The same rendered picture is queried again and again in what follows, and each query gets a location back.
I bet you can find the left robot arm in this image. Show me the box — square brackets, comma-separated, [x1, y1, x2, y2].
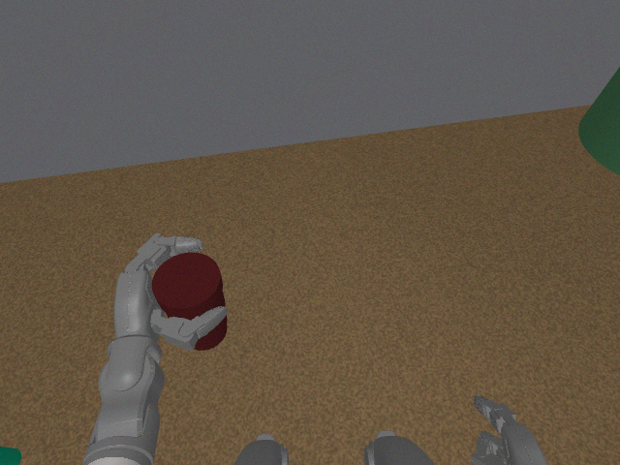
[82, 335, 165, 465]

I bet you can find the right robot hand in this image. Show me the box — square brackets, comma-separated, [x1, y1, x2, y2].
[471, 396, 548, 465]

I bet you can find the left robot hand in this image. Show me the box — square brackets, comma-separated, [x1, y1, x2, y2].
[113, 233, 228, 352]

